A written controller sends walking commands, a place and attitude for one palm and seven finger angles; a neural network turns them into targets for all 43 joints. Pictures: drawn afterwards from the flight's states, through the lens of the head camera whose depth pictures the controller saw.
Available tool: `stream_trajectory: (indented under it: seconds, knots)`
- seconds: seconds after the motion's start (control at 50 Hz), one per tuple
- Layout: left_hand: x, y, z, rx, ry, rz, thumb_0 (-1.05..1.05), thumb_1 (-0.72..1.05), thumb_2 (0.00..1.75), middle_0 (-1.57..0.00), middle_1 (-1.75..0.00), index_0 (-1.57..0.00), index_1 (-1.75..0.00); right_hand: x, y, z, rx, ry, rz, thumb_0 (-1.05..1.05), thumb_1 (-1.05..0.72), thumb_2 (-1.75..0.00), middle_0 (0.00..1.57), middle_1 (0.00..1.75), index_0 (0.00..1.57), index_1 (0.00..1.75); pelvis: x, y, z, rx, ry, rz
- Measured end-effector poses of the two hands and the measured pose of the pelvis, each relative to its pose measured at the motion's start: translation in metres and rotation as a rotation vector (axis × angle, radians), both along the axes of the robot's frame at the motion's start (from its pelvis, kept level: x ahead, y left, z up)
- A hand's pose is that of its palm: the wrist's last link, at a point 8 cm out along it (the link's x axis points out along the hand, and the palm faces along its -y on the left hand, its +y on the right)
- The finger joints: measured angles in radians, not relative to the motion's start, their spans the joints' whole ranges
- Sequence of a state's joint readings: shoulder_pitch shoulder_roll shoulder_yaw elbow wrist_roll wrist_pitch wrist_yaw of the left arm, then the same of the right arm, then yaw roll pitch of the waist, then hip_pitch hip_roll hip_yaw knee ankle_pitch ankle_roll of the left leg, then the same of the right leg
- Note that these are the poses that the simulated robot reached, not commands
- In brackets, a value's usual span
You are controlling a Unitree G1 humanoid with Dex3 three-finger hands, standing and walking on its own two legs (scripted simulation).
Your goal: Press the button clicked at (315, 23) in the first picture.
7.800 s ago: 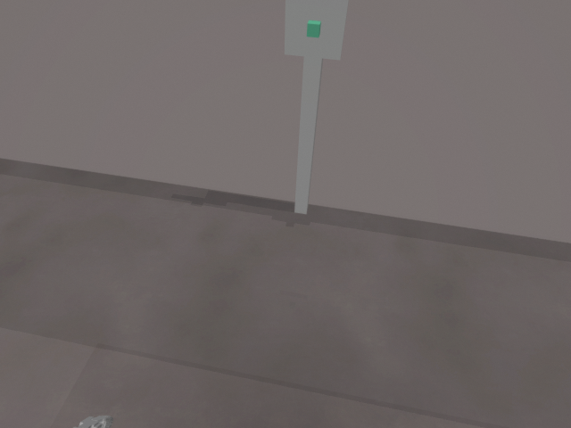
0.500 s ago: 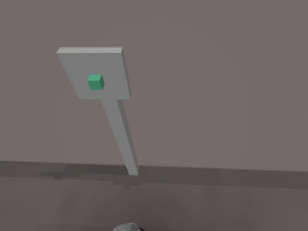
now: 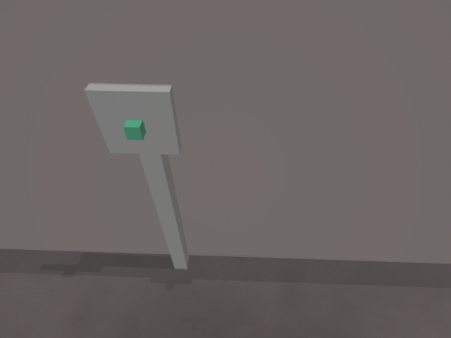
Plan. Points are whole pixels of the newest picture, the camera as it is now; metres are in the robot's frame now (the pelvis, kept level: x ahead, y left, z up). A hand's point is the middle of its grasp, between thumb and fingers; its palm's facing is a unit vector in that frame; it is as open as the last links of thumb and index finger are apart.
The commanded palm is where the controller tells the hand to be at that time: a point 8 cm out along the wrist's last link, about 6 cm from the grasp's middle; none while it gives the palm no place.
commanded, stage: come to a stop and stand still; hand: left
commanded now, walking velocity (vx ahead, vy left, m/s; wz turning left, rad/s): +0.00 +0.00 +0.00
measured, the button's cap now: (135, 128) +0.52 +0.25 +0.09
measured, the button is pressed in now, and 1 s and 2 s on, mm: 0 0 0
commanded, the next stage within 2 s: look again from close up in 0.58 s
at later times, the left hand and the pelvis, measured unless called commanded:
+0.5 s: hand out of the picture -0.04 +0.16 -0.18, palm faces +0.07 -0.99 -0.14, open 7.4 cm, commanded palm none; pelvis -0.01 +0.02 +0.00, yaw -1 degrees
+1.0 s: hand out of the picture +0.01 +0.21 -0.18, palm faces +0.06 -0.98 -0.17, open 7.4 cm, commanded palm none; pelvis +0.00 +0.04 -0.01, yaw +1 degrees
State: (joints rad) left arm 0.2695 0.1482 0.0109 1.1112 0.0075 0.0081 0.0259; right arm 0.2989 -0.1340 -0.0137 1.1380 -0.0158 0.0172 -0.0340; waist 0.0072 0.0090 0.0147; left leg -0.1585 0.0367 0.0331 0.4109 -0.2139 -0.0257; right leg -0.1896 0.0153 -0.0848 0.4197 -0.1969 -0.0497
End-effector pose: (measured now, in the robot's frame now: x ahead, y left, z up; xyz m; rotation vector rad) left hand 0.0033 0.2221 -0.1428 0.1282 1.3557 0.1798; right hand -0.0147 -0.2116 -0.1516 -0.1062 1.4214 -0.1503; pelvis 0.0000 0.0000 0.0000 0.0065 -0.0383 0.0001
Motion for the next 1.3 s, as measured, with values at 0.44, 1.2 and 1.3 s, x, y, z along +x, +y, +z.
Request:
stream_trajectory:
  seconds: [0.44, 1.2, 1.3]
  knots:
    - [-0.054, -0.013, -0.007, -0.070, 0.113, 0.031, 0.00, 0.91, 0.90, -0.20, -0.30, -0.20, -0.30, -0.056, 0.036, 0.001, 0.031, 0.090, -0.048, 0.00, -0.91, -0.90, 0.20, 0.30, 0.20, 0.30, -0.010, 0.016, -0.001, -0.001, 0.018, -0.009]
    - [-0.009, 0.046, -0.010, -0.016, -0.033, -0.001, 0.00, 0.91, 0.90, -0.20, -0.30, -0.20, -0.30, 0.030, 0.034, 0.010, -0.047, -0.120, 0.071, 0.01, -0.93, -0.90, 0.20, 0.30, 0.20, 0.30, -0.002, 0.048, -0.004, -0.014, 0.001, 0.025]
    - [-0.020, 0.042, -0.011, -0.028, 0.004, 0.003, 0.00, 0.91, 0.90, -0.20, -0.30, -0.20, -0.30, 0.027, 0.036, 0.010, -0.042, -0.097, 0.070, 0.01, -0.92, -0.90, 0.20, 0.30, 0.20, 0.30, -0.002, 0.048, -0.004, -0.013, 0.000, 0.023]
